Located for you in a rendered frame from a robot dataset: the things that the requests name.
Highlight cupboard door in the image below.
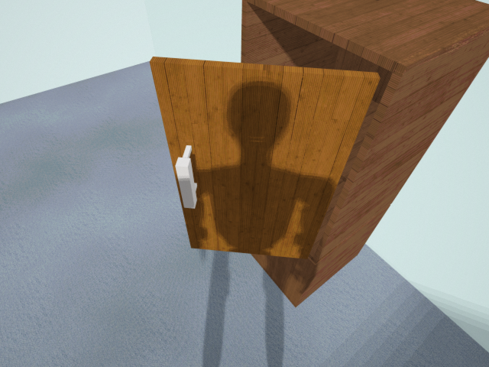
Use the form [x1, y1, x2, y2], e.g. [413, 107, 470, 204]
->
[150, 57, 380, 259]

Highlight handle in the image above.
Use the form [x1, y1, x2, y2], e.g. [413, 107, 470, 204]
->
[175, 145, 197, 209]

